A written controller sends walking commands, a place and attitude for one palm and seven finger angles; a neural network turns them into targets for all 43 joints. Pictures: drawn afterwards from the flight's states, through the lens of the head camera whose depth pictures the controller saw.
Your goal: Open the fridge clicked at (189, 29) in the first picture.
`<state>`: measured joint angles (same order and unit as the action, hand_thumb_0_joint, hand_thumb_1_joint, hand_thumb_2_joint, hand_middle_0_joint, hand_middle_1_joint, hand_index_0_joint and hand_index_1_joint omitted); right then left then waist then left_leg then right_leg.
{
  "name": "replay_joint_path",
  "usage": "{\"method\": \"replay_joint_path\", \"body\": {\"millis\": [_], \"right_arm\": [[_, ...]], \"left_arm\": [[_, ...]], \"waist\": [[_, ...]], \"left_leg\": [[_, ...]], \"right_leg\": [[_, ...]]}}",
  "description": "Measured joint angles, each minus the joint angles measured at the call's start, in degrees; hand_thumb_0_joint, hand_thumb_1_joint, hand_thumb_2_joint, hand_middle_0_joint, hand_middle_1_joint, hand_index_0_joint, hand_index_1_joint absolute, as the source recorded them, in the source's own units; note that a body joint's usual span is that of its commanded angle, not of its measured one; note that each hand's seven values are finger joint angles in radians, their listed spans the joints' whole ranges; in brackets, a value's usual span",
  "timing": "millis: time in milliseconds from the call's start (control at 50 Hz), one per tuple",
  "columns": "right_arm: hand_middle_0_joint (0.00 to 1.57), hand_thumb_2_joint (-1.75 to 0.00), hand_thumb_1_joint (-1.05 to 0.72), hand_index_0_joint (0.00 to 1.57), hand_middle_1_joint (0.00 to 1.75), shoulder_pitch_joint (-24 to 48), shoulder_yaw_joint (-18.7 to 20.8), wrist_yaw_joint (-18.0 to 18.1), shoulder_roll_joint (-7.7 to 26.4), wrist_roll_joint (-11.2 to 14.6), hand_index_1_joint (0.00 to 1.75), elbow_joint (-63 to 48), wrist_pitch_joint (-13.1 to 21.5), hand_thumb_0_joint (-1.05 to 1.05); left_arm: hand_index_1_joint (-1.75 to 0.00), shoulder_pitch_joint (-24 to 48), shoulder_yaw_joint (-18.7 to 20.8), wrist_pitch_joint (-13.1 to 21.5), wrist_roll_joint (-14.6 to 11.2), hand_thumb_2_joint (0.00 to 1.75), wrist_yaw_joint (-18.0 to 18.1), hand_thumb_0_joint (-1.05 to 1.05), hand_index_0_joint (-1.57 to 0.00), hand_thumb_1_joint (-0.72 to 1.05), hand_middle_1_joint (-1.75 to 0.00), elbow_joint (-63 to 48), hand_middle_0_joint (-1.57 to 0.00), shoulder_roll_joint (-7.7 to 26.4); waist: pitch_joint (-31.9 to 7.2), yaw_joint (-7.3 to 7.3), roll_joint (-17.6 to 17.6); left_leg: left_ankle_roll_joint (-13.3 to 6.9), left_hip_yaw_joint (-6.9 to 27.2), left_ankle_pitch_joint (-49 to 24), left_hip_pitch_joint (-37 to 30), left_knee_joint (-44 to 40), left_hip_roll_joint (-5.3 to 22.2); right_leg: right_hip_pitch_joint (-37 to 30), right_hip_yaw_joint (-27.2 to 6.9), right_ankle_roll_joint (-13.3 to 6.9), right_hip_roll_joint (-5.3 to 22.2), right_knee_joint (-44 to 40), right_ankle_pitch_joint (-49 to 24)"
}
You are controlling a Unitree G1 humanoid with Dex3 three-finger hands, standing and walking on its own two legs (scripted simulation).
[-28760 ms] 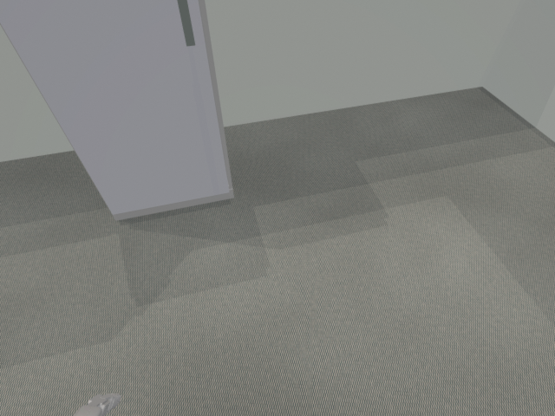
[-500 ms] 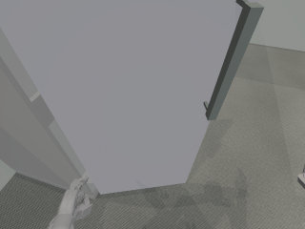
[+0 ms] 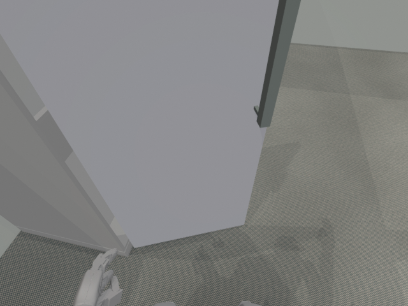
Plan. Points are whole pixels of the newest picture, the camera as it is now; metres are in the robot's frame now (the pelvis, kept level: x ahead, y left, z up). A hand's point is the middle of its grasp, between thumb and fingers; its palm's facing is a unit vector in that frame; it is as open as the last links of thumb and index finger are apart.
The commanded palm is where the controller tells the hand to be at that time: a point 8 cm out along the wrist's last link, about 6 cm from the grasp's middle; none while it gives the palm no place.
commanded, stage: step back with the hand held close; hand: right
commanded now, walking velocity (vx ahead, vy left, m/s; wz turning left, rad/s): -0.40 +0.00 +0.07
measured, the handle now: (271, 59) +0.55 -0.11 +0.22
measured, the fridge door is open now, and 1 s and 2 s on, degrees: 65 65 65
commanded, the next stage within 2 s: stop stepping back and stand still in 0.58 s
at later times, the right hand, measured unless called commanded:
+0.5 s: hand out of the picture +0.09 -0.28 +0.19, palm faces +0.53 +0.73 -0.43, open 7.4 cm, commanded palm +0.02 -0.31 +0.20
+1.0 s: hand out of the picture +0.02 -0.25 +0.18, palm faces +0.37 +0.83 -0.42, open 7.4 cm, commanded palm -0.04 -0.29 +0.20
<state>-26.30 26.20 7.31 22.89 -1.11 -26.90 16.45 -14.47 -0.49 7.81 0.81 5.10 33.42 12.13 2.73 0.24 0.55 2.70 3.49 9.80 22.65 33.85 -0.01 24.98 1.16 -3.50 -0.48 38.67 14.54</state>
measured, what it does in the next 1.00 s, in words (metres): walks backwards: right foot, then left foot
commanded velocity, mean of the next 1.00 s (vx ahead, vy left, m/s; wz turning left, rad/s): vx -0.18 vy -0.02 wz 0.09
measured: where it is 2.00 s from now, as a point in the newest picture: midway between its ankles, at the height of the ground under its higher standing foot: outside the picture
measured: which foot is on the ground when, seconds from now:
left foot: down 0.00-0.48, up 0.50-0.74, down 0.76-1.00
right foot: down 0.00-0.32, up 0.34-0.46, down 0.48-0.76, up 0.78-0.94, down 0.96-1.00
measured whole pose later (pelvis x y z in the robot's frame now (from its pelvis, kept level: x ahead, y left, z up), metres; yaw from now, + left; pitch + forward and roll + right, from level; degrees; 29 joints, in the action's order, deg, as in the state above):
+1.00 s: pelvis -0.20 +0.00 +0.01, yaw +4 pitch +0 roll +1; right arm -28.8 23.4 8.8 23.9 1.3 -24.7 12.1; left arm -16.8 1.1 8.7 0.1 5.4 37.8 14.7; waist -2.6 -1.6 2.0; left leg 0.7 1.2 16.4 14.9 31.5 -0.3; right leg 17.2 2.1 -1.4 0.7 29.9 11.6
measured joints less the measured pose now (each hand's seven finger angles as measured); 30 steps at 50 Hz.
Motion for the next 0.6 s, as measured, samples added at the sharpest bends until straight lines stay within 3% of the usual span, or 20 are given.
{"method": "replay_joint_path", "body": {"millis": [160,240,300,360,420,480,520,560,600], "right_arm": [[0.21,-0.90,-0.89,0.21,0.30,1.28,0.66,0.09,-0.50,0.39,0.30,-0.32,1.22,0.02],[0.21,-0.90,-0.89,0.21,0.30,2.81,0.80,-0.29,0.48,-0.30,0.30,-0.35,1.42,0.02],[0.21,-0.90,-0.89,0.21,0.30,3.00,1.67,-0.89,1.60,-0.29,0.30,-0.62,1.66,0.02],[0.21,-0.90,-0.89,0.21,0.30,0.55,2.08,-0.74,1.29,1.19,0.30,-2.46,1.41,0.02],[0.21,-0.90,-0.88,0.21,0.30,-1.43,0.89,-0.46,0.50,1.63,0.30,-4.92,-0.38,0.02],[0.21,-0.90,-0.88,0.21,0.30,-1.33,0.32,-0.03,0.75,1.61,0.30,-6.02,-1.09,0.02],[0.21,-0.90,-0.88,0.21,0.30,1.83,0.19,0.23,1.18,1.44,0.30,-5.01,-0.94,0.02],[0.21,-0.90,-0.88,0.21,0.30,3.17,0.89,0.43,1.17,2.20,0.30,-3.00,-0.70,0.02],[0.21,-0.90,-0.89,0.21,0.30,2.42,1.22,0.58,0.53,2.94,0.30,-2.11,-1.32,0.02]], "left_arm": [[-0.30,1.66,0.61,1.13,0.23,0.89,-0.31,0.01,-0.21,0.91,-0.30,0.87,-0.20,0.70],[-0.30,1.93,1.02,1.92,0.13,0.89,-0.13,0.01,-0.21,0.91,-0.30,-0.01,-0.20,0.33],[-0.30,1.52,1.55,2.00,0.02,0.89,-0.51,0.01,-0.21,0.91,-0.30,-0.13,-0.20,0.01],[-0.30,2.87,2.25,0.98,-0.05,0.89,-1.48,0.01,-0.21,0.91,-0.30,1.69,-0.20,-0.17],[-0.30,3.82,2.19,-0.90,0.41,0.89,-2.25,0.01,-0.20,0.91,-0.30,3.94,-0.20,-0.47],[-0.30,3.30,1.20,-0.87,0.42,0.89,-1.61,0.01,-0.20,0.91,-0.30,2.48,-0.20,-0.27],[-0.30,4.20,1.60,0.38,0.29,0.89,-0.56,0.01,-0.21,0.91,-0.30,1.55,-0.20,-0.15],[-0.30,5.69,1.86,1.60,-0.01,0.89,-0.68,0.01,-0.21,0.91,-0.30,2.24,-0.20,-1.47],[-0.30,6.07,1.76,2.70,0.14,0.89,-1.46,0.01,-0.21,0.91,-0.30,2.60,-0.20,-2.85]], "waist": [[0.77,1.05,0.70],[1.59,-0.77,0.60],[1.03,-1.90,-0.14],[0.95,-0.59,0.85],[0.47,1.57,3.65],[-0.76,2.16,5.09],[0.83,1.37,3.90],[1.99,1.82,3.25],[1.51,1.89,2.15]], "left_leg": [[-0.05,1.06,-1.46,2.43,0.76,0.12],[-0.73,2.58,0.43,3.33,5.74,-1.86],[-0.98,2.56,6.23,2.16,8.25,-2.93],[-0.02,3.04,4.30,3.60,7.98,-2.03],[0.56,5.29,0.98,3.44,3.93,-0.29],[1.11,6.35,-2.05,5.16,1.18,0.65],[0.51,5.84,4.24,7.97,8.72,-0.47],[-0.15,4.97,11.62,10.01,21.46,-3.03],[-0.32,2.29,15.36,9.60,28.53,-4.64]], "right_leg": [[2.06,0.97,0.07,-0.18,0.53,1.09],[3.55,1.15,-0.48,0.56,1.42,-1.75],[6.14,1.90,-0.41,2.47,3.64,-1.71],[8.51,1.48,2.55,1.37,9.66,7.79],[6.79,1.21,3.69,-0.62,16.20,11.85],[-1.59,1.48,2.98,-0.11,2.20,8.58],[-0.57,1.22,1.77,0.69,-0.02,-0.92],[-0.40,1.76,1.75,1.77,0.39,-1.75],[-0.85,2.28,1.95,3.50,-1.34,-2.50]]}}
